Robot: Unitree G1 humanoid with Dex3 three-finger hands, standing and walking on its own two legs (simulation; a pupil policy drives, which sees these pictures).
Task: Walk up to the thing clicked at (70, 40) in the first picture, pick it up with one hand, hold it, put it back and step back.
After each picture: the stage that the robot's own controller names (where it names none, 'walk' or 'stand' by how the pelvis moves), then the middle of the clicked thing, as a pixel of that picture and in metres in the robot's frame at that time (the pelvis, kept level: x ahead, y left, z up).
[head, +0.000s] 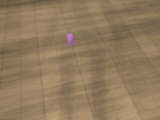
stand; (69, 39) +1.34 +0.13 -0.72
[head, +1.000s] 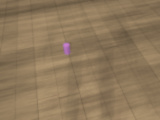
walk; (66, 48) +1.22 +0.24 -0.71
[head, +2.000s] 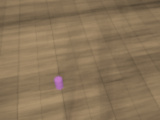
walk; (58, 83) +0.72 +0.24 -0.71
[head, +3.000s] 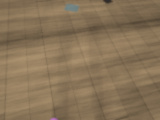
walk; out of the picture +0.39 +0.17 -0.70
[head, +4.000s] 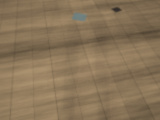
stand; out of the picture +0.28 +0.16 -0.72
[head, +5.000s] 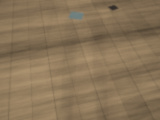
stand; out of the picture +0.28 +0.16 -0.72
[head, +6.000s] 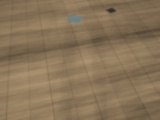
stand; out of the picture +0.27 +0.18 -0.73
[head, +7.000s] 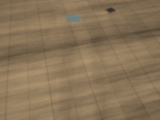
stand; out of the picture +0.27 +0.18 -0.73
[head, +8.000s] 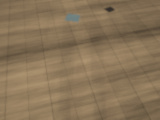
go down; out of the picture +0.26 +0.18 -0.73
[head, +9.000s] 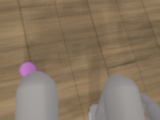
go down; (29, 72) +0.36 +0.20 -0.32
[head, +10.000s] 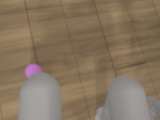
approach; (35, 73) +0.35 +0.20 -0.31
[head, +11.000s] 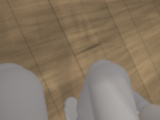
close in; out of the picture +0.33 +0.24 -0.21
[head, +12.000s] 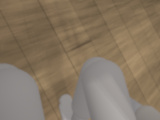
close; out of the picture +0.35 +0.24 -0.21
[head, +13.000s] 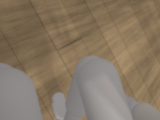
close; out of the picture +0.35 +0.25 -0.21
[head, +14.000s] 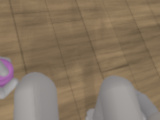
lift; (0, 78) +0.29 +0.26 -0.08
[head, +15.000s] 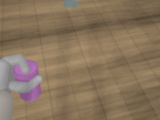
lift; (28, 81) +0.33 +0.17 +0.05
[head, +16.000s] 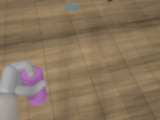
hold; (34, 85) +0.32 +0.17 +0.01
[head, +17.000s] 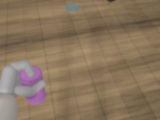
hold; (33, 85) +0.32 +0.17 +0.01
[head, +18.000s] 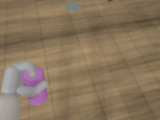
hold; (35, 86) +0.32 +0.16 +0.01
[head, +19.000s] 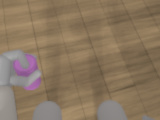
crouch; (28, 73) +0.36 +0.18 -0.07
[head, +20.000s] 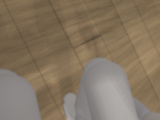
lower; out of the picture +0.36 +0.27 -0.21
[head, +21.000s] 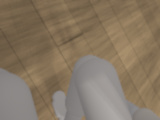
lower; out of the picture +0.37 +0.27 -0.21
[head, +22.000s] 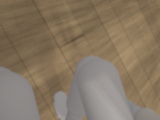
lower; out of the picture +0.37 +0.27 -0.21
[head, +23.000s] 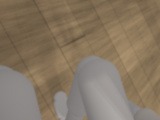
lower; out of the picture +0.36 +0.27 -0.21
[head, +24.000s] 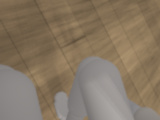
loosen; out of the picture +0.35 +0.27 -0.21
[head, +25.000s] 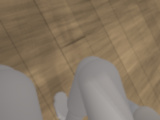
withdraw; out of the picture +0.34 +0.25 -0.22
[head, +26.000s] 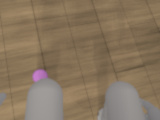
walk; (41, 78) +0.36 +0.20 -0.36
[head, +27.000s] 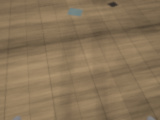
stand; out of the picture +0.28 +0.16 -0.66
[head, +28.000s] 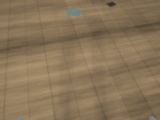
stand; out of the picture +0.30 +0.17 -0.66
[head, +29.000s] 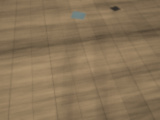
stand; out of the picture +0.30 +0.17 -0.70
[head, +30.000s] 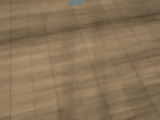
walk; out of the picture +0.32 +0.16 -0.71
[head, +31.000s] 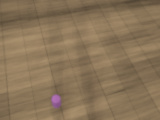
walk; (56, 101) +0.48 +0.14 -0.71
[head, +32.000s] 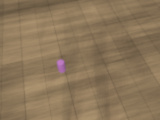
walk; (61, 66) +0.83 +0.24 -0.69
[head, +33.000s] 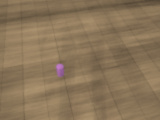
stand; (60, 70) +0.91 +0.20 -0.71
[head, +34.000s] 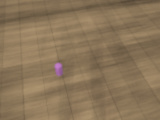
stand; (58, 69) +0.92 +0.21 -0.73
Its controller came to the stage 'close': yes
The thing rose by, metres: 0.71
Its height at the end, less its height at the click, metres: +0.00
